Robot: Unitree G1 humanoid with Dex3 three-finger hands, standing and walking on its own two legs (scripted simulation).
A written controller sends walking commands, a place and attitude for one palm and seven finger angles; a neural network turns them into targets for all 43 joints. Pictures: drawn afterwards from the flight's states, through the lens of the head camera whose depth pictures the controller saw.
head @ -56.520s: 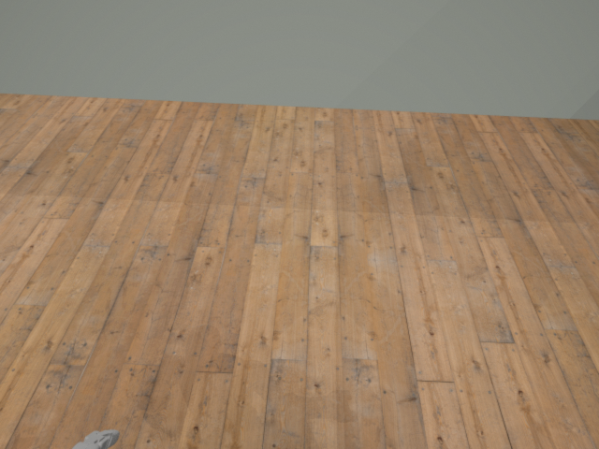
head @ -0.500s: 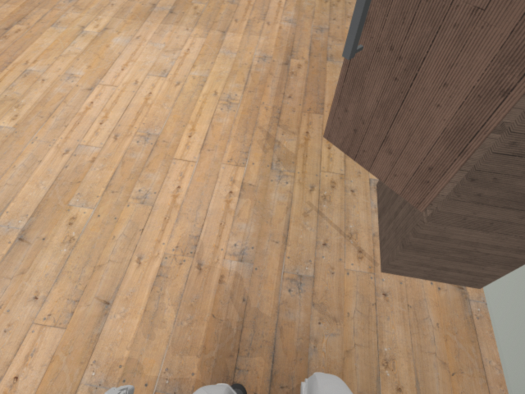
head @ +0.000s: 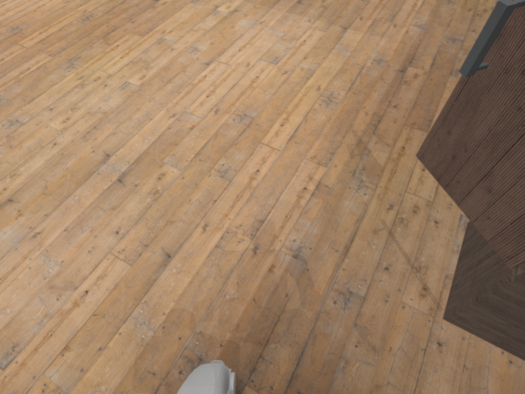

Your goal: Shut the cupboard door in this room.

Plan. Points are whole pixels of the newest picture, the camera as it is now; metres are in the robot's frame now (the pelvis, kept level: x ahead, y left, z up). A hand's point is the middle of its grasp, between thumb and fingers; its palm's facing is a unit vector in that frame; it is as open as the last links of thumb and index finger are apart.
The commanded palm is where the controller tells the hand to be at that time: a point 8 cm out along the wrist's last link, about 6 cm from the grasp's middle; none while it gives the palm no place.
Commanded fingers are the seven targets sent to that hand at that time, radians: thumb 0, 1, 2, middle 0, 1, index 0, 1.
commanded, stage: walk to a spot facing it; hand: left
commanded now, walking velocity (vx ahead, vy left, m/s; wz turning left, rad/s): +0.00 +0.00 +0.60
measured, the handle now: (493, 39) +0.77 -0.46 +0.09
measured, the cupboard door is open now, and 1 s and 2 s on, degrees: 50 50 50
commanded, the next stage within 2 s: turn to face it in 1.06 s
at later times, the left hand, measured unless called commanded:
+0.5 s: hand (130, 391) +0.13 +0.23 -0.15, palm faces +0.27 -0.92 -0.29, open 7.4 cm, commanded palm none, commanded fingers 0.00 0.90 0.90 -0.20 -0.30 -0.20 -0.30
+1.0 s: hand out of the picture +0.06 +0.20 -0.20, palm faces +0.63 -0.75 -0.20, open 7.4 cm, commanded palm none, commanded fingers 0.00 0.90 0.90 -0.20 -0.30 -0.20 -0.30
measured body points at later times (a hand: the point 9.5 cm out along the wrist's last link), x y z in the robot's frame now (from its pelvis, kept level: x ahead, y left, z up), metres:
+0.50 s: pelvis +0.08 -0.01 -0.01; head +0.12 -0.02 +0.44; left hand +0.12 +0.28 -0.12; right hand +0.18 -0.24 -0.17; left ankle +0.00 +0.12 -0.72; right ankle +0.14 -0.10 -0.74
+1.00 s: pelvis +0.23 +0.09 -0.03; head +0.26 +0.13 +0.42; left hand +0.03 +0.24 -0.18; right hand +0.50 -0.02 -0.15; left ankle +0.26 +0.19 -0.74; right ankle +0.19 -0.09 -0.65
